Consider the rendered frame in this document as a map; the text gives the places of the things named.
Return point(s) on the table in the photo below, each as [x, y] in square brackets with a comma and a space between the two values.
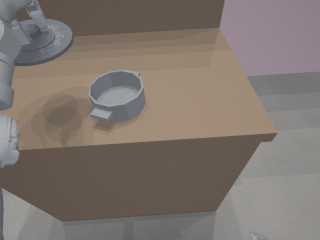
[201, 122]

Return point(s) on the left robot hand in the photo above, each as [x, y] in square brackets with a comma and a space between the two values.
[35, 12]

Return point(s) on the lid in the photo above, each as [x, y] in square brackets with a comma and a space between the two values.
[53, 42]

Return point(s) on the pot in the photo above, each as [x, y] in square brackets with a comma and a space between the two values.
[117, 95]

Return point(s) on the knob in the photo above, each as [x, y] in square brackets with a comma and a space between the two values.
[33, 30]

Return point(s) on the left robot forearm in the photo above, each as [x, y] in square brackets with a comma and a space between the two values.
[10, 47]

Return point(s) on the left robot upper arm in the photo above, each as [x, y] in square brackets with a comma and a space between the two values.
[9, 152]

